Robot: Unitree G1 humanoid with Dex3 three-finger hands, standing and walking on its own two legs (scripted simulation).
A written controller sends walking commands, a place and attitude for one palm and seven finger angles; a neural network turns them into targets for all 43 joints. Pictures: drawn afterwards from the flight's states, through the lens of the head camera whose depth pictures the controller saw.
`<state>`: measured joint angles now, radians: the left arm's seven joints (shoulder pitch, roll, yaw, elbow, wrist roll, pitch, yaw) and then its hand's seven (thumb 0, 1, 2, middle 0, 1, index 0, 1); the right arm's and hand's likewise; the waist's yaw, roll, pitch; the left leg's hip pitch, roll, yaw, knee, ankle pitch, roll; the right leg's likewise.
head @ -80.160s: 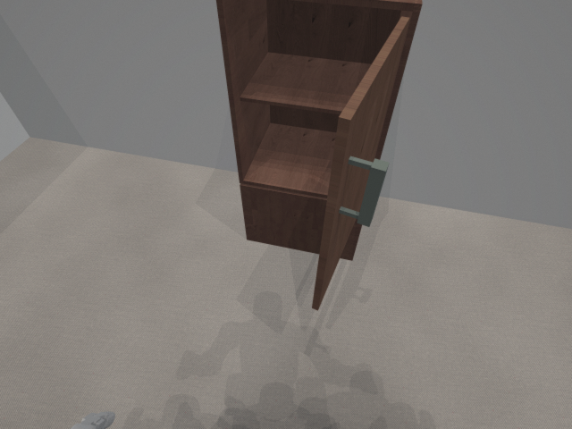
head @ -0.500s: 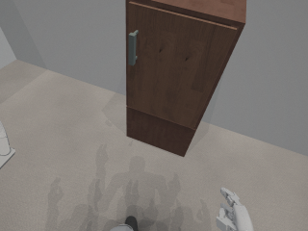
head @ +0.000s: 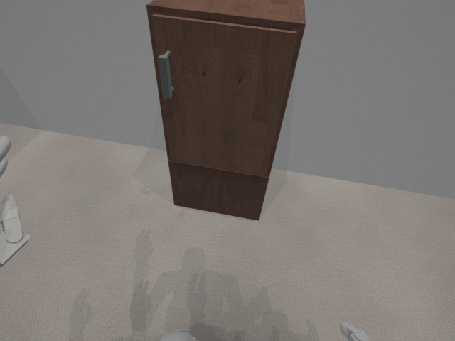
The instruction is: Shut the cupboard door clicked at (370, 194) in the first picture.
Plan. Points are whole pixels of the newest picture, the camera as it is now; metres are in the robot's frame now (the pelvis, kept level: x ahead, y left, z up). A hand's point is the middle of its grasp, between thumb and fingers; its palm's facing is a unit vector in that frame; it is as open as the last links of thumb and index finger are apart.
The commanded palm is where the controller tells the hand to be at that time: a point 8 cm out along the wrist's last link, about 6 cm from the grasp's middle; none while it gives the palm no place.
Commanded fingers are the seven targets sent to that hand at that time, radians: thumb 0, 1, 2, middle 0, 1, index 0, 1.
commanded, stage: stop stepping back and stand still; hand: left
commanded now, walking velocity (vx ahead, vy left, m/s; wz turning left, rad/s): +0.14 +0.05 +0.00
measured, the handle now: (167, 75) +0.90 +0.24 +0.03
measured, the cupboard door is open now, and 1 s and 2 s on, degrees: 0 0 0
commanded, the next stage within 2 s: let the arm hang, fingers relaxed in 0.06 s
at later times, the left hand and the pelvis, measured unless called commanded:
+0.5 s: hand out of the picture +0.04 +0.23 -0.17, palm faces +0.15 -0.97 -0.18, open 6.8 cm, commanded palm none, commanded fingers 0.00 0.90 0.90 -0.20 -0.30 -0.20 -0.30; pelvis +0.01 +0.05 +0.00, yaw +5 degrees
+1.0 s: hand out of the picture -0.03 +0.25 -0.17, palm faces +0.08 -0.98 -0.20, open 7.4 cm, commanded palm none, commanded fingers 0.00 0.90 0.90 -0.20 -0.30 -0.20 -0.30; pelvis +0.01 +0.07 +0.01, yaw +3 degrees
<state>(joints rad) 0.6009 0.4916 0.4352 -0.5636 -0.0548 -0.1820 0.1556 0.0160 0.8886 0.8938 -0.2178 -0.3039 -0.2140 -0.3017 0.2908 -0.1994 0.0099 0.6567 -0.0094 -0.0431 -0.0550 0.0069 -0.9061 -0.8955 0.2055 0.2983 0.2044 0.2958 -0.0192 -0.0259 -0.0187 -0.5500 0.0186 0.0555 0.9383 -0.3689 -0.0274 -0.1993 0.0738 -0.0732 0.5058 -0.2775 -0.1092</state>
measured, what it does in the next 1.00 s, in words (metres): steps on the spot: left foot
